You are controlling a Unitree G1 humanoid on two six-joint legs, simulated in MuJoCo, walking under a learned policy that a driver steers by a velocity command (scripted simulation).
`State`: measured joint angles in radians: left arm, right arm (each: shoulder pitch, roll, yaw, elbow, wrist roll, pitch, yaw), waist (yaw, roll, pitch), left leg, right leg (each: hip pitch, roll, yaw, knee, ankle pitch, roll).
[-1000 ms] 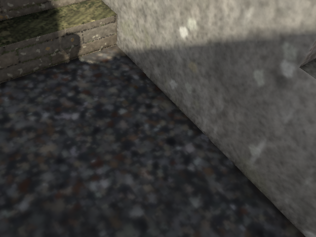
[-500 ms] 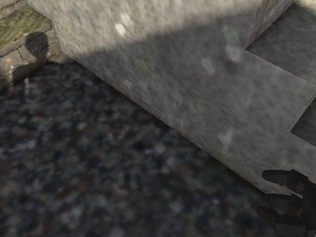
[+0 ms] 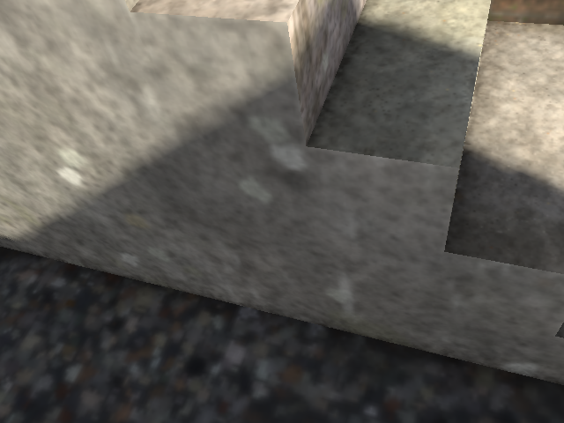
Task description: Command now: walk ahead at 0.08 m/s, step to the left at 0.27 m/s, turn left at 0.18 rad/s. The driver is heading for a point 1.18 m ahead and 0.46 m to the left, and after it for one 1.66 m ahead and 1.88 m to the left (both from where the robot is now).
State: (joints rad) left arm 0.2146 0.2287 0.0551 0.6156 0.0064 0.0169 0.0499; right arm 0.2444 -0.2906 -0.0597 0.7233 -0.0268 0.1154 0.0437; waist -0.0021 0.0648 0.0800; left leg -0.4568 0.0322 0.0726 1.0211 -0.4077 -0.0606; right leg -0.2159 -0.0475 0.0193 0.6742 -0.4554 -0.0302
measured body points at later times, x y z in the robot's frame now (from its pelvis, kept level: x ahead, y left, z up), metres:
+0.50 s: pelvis +0.16 +0.16 +0.01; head +0.22 +0.16 +0.46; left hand +0.24 +0.49 -0.07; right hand +0.33 -0.07 -0.11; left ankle +0.13 +0.23 -0.73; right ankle +0.23 +0.05 -0.69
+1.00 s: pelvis +0.29 +0.44 +0.00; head +0.34 +0.48 +0.45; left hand +0.09 +0.65 -0.12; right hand +0.55 +0.35 -0.11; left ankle +0.24 +0.55 -0.73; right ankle +0.30 +0.22 -0.65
